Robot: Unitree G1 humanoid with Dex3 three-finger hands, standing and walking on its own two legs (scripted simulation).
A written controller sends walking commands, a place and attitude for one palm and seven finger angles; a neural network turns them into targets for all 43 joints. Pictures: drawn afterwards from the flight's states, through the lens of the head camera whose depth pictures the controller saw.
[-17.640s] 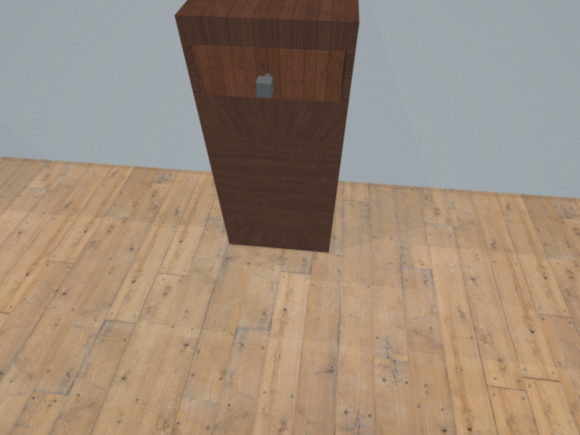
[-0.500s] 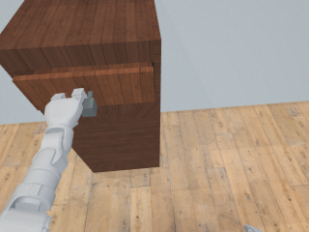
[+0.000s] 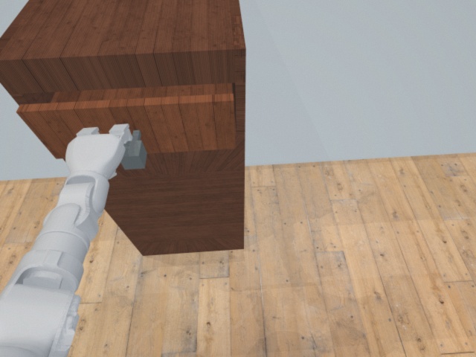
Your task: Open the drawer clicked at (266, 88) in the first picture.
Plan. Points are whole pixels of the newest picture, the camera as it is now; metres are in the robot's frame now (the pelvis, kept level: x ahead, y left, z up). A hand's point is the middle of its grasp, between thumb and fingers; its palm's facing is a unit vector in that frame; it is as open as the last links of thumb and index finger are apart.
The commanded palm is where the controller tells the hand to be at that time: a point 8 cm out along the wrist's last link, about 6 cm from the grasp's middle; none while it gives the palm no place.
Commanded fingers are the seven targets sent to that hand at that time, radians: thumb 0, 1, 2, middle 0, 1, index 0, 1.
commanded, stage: pull the drawer open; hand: left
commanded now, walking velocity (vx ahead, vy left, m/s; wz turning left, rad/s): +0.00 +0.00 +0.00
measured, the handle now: (134, 147) +0.48 +0.21 +0.05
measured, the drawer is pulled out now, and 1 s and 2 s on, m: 0.04 0.16 0.29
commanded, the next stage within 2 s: none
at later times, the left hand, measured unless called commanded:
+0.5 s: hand (101, 214) +0.34 +0.24 +0.03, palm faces +0.02 -0.07 -1.00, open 5.4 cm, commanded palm +0.29 +0.24 +0.09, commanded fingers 0.00 0.90 0.90 -0.40 -1.35 -0.40 -1.35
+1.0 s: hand (93, 231) +0.31 +0.25 +0.03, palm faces -0.01 -0.05 -1.00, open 5.1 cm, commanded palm +0.27 +0.24 +0.09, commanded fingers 0.00 0.90 0.90 -0.40 -1.35 -0.40 -1.35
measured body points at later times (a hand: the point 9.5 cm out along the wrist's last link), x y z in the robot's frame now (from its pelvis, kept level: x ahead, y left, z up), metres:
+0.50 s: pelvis +0.02 +0.02 +0.01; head +0.05 +0.00 +0.46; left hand +0.34 +0.25 +0.09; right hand +0.16 -0.24 -0.10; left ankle -0.03 +0.09 -0.71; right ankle -0.01 -0.10 -0.71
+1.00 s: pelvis +0.00 +0.00 +0.01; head +0.04 -0.03 +0.45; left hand +0.31 +0.25 +0.09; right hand +0.19 -0.22 -0.11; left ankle -0.03 +0.09 -0.71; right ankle -0.01 -0.10 -0.71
